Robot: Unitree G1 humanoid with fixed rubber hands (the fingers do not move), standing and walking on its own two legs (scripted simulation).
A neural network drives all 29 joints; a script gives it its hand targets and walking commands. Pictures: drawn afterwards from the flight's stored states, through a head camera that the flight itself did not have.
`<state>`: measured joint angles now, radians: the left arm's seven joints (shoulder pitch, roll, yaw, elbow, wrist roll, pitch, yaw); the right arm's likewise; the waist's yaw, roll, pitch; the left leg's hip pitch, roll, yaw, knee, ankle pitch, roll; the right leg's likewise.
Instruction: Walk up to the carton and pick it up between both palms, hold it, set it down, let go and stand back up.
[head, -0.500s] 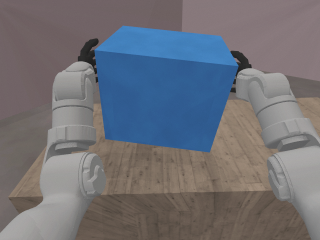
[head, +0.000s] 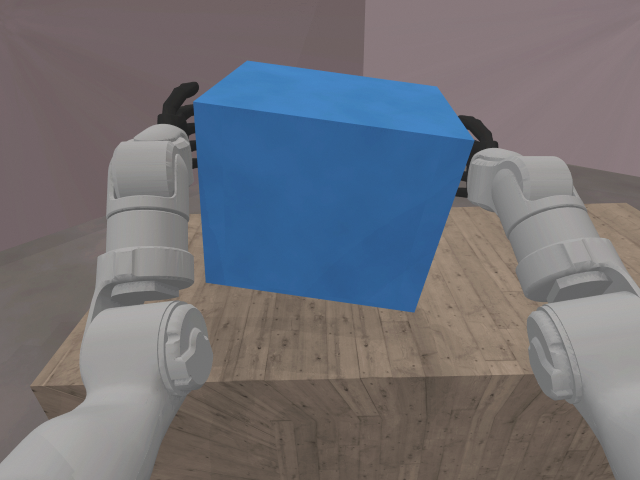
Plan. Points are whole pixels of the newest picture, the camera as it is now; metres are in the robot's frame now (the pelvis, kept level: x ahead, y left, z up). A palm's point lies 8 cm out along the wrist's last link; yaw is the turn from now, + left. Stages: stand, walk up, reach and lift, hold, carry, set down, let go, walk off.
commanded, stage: hold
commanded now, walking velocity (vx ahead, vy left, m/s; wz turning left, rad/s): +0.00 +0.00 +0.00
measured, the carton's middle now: (326, 180) +0.41 +0.00 +0.29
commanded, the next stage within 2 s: none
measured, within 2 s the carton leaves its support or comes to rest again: neither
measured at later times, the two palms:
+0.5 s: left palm (185, 144) +0.39 +0.16 +0.35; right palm (477, 156) +0.38 -0.18 +0.32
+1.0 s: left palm (178, 143) +0.37 +0.17 +0.35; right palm (478, 169) +0.37 -0.18 +0.31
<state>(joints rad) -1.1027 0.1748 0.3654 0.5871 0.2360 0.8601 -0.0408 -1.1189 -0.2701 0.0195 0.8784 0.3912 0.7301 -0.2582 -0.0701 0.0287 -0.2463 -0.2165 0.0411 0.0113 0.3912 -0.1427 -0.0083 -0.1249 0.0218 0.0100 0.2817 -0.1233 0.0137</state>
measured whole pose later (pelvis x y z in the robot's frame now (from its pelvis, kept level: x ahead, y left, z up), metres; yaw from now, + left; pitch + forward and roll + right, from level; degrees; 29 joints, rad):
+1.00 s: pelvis +0.01 +0.00 +0.00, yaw +0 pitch -2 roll -2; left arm -1.11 0.17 0.37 0.60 0.24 0.84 -0.04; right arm -1.12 -0.27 0.02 0.87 0.40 0.71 -0.26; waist -0.07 0.03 -0.24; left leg -0.22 0.04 0.01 0.39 -0.15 -0.01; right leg -0.12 0.02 0.01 0.28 -0.13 0.01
